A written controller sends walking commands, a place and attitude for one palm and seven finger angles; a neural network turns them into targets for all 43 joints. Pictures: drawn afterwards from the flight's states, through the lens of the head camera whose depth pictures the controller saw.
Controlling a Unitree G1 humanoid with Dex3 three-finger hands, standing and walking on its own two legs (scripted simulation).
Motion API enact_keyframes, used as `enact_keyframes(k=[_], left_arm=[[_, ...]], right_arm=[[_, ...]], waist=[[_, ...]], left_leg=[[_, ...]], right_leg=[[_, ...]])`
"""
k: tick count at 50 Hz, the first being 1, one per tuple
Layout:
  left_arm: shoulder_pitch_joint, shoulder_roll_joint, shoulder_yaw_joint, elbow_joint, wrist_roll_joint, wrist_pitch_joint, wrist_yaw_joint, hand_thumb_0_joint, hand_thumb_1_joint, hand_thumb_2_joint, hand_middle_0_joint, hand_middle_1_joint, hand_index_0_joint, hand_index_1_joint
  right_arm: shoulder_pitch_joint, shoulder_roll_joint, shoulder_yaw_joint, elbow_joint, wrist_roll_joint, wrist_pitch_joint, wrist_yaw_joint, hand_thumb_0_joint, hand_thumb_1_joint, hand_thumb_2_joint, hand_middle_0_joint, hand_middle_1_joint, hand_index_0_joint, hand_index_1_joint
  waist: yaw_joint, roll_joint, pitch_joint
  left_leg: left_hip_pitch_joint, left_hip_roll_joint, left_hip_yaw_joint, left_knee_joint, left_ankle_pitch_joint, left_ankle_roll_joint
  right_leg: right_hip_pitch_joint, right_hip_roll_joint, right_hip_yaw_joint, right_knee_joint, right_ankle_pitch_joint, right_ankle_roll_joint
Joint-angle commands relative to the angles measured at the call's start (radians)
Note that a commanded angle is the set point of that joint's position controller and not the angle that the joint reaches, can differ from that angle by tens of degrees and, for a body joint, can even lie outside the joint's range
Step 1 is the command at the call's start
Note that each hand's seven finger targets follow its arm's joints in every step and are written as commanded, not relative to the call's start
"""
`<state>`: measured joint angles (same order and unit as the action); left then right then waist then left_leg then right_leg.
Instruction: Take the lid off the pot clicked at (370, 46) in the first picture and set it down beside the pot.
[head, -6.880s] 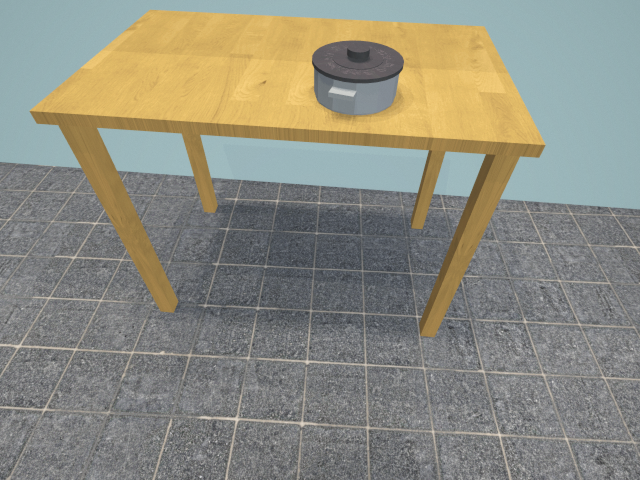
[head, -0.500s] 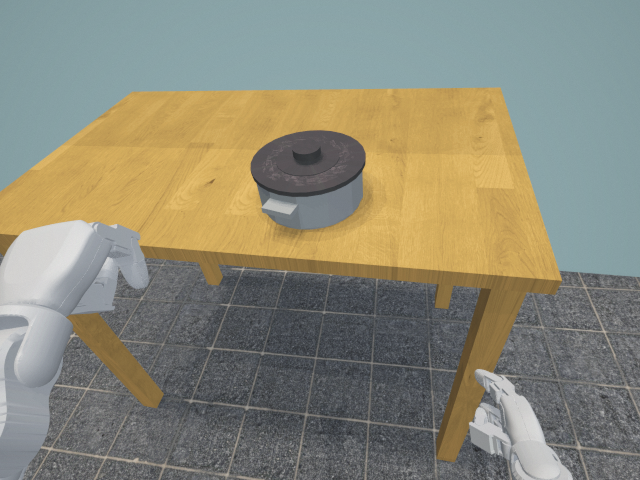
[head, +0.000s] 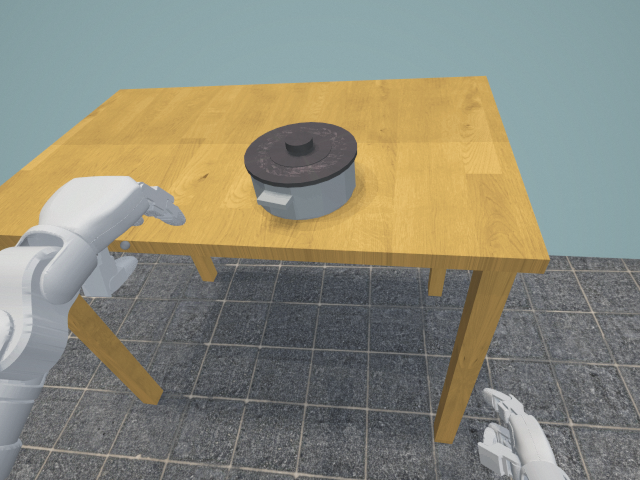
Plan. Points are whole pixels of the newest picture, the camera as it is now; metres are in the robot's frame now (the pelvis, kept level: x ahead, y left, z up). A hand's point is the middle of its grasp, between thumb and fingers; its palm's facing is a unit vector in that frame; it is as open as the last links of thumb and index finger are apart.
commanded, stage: reach forward and open the fingers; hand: left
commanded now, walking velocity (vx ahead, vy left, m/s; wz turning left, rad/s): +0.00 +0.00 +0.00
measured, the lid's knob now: (299, 141) +0.59 +0.12 +0.15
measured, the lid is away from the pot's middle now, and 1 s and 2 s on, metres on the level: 0.00 0.00 0.00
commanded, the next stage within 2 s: move the open hand above the knob in 0.14 s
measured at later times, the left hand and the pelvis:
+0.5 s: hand (170, 205) +0.35 +0.22 +0.21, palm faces -0.05 -0.01 -1.00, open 9.9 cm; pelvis +0.00 +0.01 +0.00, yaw +0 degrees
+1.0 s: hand (225, 160) +0.44 +0.18 +0.21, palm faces -0.15 -0.04 -0.99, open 9.9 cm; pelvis +0.04 -0.01 +0.00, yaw +0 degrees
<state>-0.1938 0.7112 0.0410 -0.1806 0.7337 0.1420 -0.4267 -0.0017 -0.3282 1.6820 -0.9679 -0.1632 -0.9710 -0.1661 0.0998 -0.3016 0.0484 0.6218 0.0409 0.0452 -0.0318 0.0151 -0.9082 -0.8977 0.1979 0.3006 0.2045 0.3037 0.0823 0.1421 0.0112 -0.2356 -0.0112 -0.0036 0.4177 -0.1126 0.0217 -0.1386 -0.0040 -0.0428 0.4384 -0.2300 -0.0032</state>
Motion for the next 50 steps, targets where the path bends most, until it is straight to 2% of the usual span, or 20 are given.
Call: enact_keyframes(k=[1,3,6,7,10,12,15,17,20,22,26,27,31,35,36,39,42,46,47,50], left_arm=[[-0.328,0.290,0.207,-0.065,0.021,-0.004,0.028,0.000,-0.412,1.740,-0.902,-0.081,-0.902,-0.081],[-0.426,0.268,0.163,-0.001,0.027,-0.010,0.018,0.000,-0.409,1.740,-0.897,-0.081,-0.897,-0.081],[-0.456,0.213,0.113,-0.041,0.020,-0.011,0.015,0.000,-0.406,1.740,-0.891,-0.081,-0.891,-0.081],[-0.508,0.225,0.104,-0.069,0.025,-0.019,0.011,0.000,-0.404,1.740,-0.889,-0.081,-0.889,-0.081],[-0.546,0.241,0.107,-0.069,0.037,-0.018,0.013,0.000,-0.400,1.740,-0.884,-0.081,-0.884,-0.081],[-0.598,0.293,0.144,-0.033,0.062,-0.010,0.019,0.000,-0.398,1.728,-0.881,-0.081,-0.881,-0.081],[-0.687,0.202,0.056,0.113,0.069,0.010,0.023,0.000,-0.398,1.728,-0.881,-0.081,-0.881,-0.081],[-0.692,0.156,0.008,0.126,0.073,0.019,0.016,0.000,-0.398,1.728,-0.881,-0.081,-0.881,-0.081],[-0.739,0.092,-0.058,0.024,0.073,0.022,0.016,0.000,-0.398,1.728,-0.881,-0.081,-0.881,-0.081],[-0.784,0.124,-0.042,0.020,0.091,0.034,0.020,0.000,-0.398,1.728,-0.881,-0.081,-0.881,-0.081],[-0.864,0.228,0.041,0.206,0.123,0.066,0.037,0.000,-0.398,1.728,-0.881,-0.081,-0.881,-0.081],[-0.926,0.198,-0.001,0.205,0.134,0.064,0.032,0.000,-0.398,1.728,-0.881,-0.081,-0.881,-0.081],[-0.898,0.037,-0.121,0.217,0.106,0.084,0.015,0.000,-0.398,1.728,-0.881,-0.081,-0.881,-0.081],[-0.921,0.083,-0.098,0.268,0.130,0.113,0.001,0.000,-0.398,1.728,-0.881,-0.081,-0.881,-0.081],[-0.926,0.124,-0.062,0.297,0.134,0.118,0.002,0.000,-0.398,1.728,-0.881,-0.081,-0.881,-0.081],[-1.031,0.157,-0.055,0.289,0.141,0.115,-0.005,0.000,-0.398,1.728,-0.881,-0.081,-0.881,-0.081],[-1.068,0.130,-0.076,0.239,0.128,0.122,-0.016,0.000,-0.398,1.728,-0.881,-0.081,-0.881,-0.081],[-0.934,0.061,-0.110,0.398,0.103,0.153,-0.039,0.000,-0.398,1.728,-0.881,-0.081,-0.881,-0.081],[-0.992,0.095,-0.097,0.375,0.124,0.151,-0.043,0.000,-0.398,1.728,-0.881,-0.081,-0.881,-0.081],[-1.047,0.077,-0.129,0.376,0.128,0.151,-0.048,0.000,-0.398,1.728,-0.881,-0.081,-0.881,-0.081]], right_arm=[[-0.205,-0.092,-0.042,-0.187,0.004,-0.061,0.005,0.000,-0.900,-0.900,0.200,0.300,0.200,0.300],[-0.198,-0.095,-0.037,-0.176,0.005,-0.053,0.001,0.000,-0.900,-0.900,0.200,0.300,0.200,0.300],[-0.207,-0.086,-0.043,-0.200,0.013,-0.068,0.006,0.000,-0.900,-0.900,0.200,0.300,0.200,0.300],[-0.204,-0.083,-0.040,-0.193,0.008,-0.069,0.007,0.000,-0.900,-0.900,0.200,0.300,0.200,0.300],[-0.202,-0.084,-0.041,-0.189,0.006,-0.069,0.004,0.000,-0.900,-0.900,0.200,0.300,0.200,0.300],[-0.195,-0.087,-0.038,-0.176,0.002,-0.068,0.004,0.000,-0.900,-0.900,0.200,0.300,0.200,0.300],[-0.178,-0.091,-0.038,-0.155,0.010,-0.058,0.001,0.000,-0.900,-0.900,0.200,0.300,0.200,0.300],[-0.177,-0.086,-0.039,-0.159,0.013,-0.061,0.007,0.000,-0.900,-0.900,0.200,0.300,0.200,0.300],[-0.194,-0.076,-0.042,-0.182,0.014,-0.064,0.016,0.000,-0.900,-0.900,0.200,0.300,0.200,0.300],[-0.192,-0.076,-0.041,-0.175,0.011,-0.068,0.020,0.000,-0.900,-0.900,0.200,0.300,0.200,0.300],[-0.159,-0.099,-0.039,-0.138,0.009,-0.043,0.016,0.000,-0.900,-0.900,0.200,0.300,0.200,0.300],[-0.170,-0.093,-0.032,-0.138,0.008,-0.042,0.018,0.000,-0.900,-0.900,0.200,0.300,0.200,0.300],[-0.177,-0.080,-0.039,-0.162,0.019,-0.036,0.029,0.000,-0.900,-0.900,0.200,0.300,0.200,0.300],[-0.164,-0.091,-0.040,-0.153,0.014,-0.015,0.033,0.000,-0.900,-0.900,0.200,0.300,0.200,0.300],[-0.156,-0.096,-0.041,-0.152,0.015,-0.013,0.032,0.000,-0.900,-0.900,0.200,0.300,0.200,0.300],[-0.159,-0.095,-0.038,-0.148,0.013,-0.012,0.027,0.000,-0.900,-0.900,0.200,0.300,0.200,0.300],[-0.163,-0.086,-0.039,-0.155,0.014,-0.016,0.034,0.000,-0.900,-0.900,0.200,0.300,0.200,0.300],[-0.141,-0.100,-0.047,-0.147,0.021,0.007,0.038,0.000,-0.900,-0.900,0.200,0.300,0.200,0.300],[-0.136,-0.096,-0.043,-0.144,0.020,0.012,0.040,0.000,-0.900,-0.900,0.200,0.300,0.200,0.300],[-0.151,-0.098,-0.042,-0.150,0.024,0.020,0.037,0.000,-0.900,-0.900,0.200,0.300,0.200,0.300]], waist=[[0.005,-0.089,-0.190],[-0.002,-0.117,-0.145],[-0.006,-0.060,-0.190],[-0.003,-0.060,-0.236],[-0.001,-0.048,-0.242],[0.001,-0.048,-0.259],[-0.022,-0.088,-0.162],[-0.023,-0.083,-0.183],[-0.018,-0.055,-0.285],[-0.019,-0.045,-0.338],[-0.023,-0.097,-0.241],[-0.022,-0.092,-0.267],[-0.036,-0.081,-0.313],[-0.034,-0.139,-0.321],[-0.034,-0.170,-0.317],[-0.034,-0.162,-0.361],[-0.034,-0.120,-0.446],[-0.052,-0.181,-0.329],[-0.047,-0.208,-0.348],[-0.055,-0.204,-0.338]], left_leg=[[0.132,-0.035,0.000,-0.058,-0.015,0.015],[0.105,-0.031,-0.002,-0.078,-0.067,0.014],[0.135,-0.034,-0.011,-0.073,-0.093,0.015],[0.144,-0.036,-0.016,-0.084,-0.098,0.017],[0.152,-0.030,-0.027,-0.090,-0.105,0.018],[0.146,-0.031,-0.026,-0.083,-0.085,0.016],[0.107,-0.025,-0.035,-0.103,-0.161,0.010],[0.116,-0.025,-0.038,-0.103,-0.172,0.011],[0.173,-0.028,-0.048,-0.089,-0.114,0.013],[0.195,-0.029,-0.046,-0.074,-0.072,0.014],[0.127,-0.025,-0.035,-0.071,-0.076,0.009],[0.126,-0.034,-0.035,-0.073,-0.062,0.010],[0.180,-0.036,-0.029,-0.040,0.010,0.014],[0.157,-0.045,-0.011,-0.027,0.050,0.021],[0.145,-0.047,-0.007,-0.017,0.046,0.023],[0.153,-0.056,-0.004,-0.007,0.102,0.030],[0.197,-0.066,-0.009,0.018,0.208,0.033],[0.158,-0.064,0.005,0.034,0.201,0.036],[0.143,-0.065,0.011,0.024,0.182,0.035],[0.139,-0.066,0.012,0.027,0.173,0.039]], right_leg=[[-0.068,0.041,0.006,-0.108,-0.010,-0.004],[-0.090,0.030,-0.005,-0.109,-0.071,-0.003],[-0.097,0.041,0.003,-0.100,-0.081,-0.008],[-0.068,0.027,0.002,-0.093,-0.084,-0.009],[-0.074,0.030,0.004,-0.085,-0.080,-0.012],[-0.066,0.030,0.004,-0.082,-0.076,-0.018],[-0.126,0.034,-0.009,-0.085,-0.115,-0.017],[-0.122,0.031,-0.007,-0.080,-0.110,-0.022],[-0.092,0.029,-0.001,-0.056,-0.054,-0.025],[-0.080,0.029,0.001,-0.051,-0.032,-0.030],[-0.113,0.039,-0.002,-0.066,-0.060,-0.034],[-0.096,0.029,-0.001,-0.062,-0.053,-0.036],[-0.102,0.033,-0.002,-0.043,0.020,-0.036],[-0.084,0.023,0.004,-0.036,0.075,-0.030],[-0.082,0.028,0.006,-0.040,0.076,-0.029],[-0.054,0.018,0.014,-0.026,0.140,-0.027],[-0.013,0.015,0.020,-0.004,0.250,-0.028],[-0.067,0.022,0.008,-0.010,0.284,-0.024],[-0.046,0.014,0.011,-0.009,0.277,-0.019],[-0.060,0.013,0.014,-0.002,0.277,-0.020]])
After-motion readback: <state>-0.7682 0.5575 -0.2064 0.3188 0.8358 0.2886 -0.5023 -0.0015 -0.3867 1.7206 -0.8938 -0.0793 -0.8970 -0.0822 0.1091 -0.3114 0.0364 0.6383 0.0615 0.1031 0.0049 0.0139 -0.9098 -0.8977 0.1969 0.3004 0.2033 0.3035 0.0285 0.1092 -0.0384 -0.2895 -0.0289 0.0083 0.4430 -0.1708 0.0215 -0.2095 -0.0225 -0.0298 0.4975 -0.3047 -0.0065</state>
